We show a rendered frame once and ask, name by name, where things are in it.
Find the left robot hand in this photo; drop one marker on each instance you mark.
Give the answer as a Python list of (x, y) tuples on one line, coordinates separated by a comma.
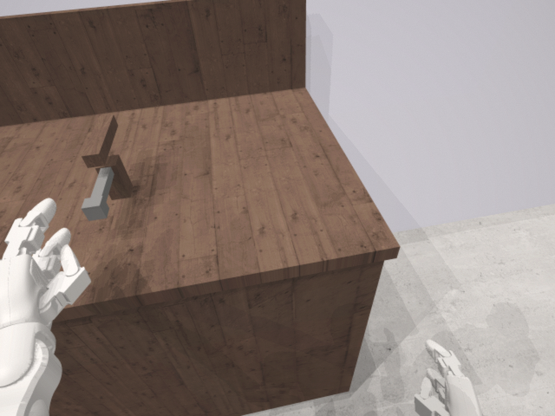
[(31, 287)]

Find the left robot forearm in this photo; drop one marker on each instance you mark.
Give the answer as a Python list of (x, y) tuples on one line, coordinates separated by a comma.
[(29, 370)]

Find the tap lever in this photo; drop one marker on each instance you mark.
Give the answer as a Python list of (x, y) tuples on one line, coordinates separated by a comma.
[(96, 206)]

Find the counter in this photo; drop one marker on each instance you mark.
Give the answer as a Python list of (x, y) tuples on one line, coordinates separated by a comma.
[(238, 264)]

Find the right robot hand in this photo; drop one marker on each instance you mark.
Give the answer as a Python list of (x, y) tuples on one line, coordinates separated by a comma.
[(457, 396)]

